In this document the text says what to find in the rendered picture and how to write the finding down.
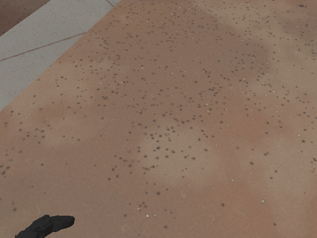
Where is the left robot hand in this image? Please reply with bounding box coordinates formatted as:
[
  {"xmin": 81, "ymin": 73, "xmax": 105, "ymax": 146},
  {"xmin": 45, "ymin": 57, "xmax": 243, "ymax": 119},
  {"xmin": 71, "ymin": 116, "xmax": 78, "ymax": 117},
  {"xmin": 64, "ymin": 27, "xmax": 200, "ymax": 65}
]
[{"xmin": 15, "ymin": 214, "xmax": 75, "ymax": 238}]

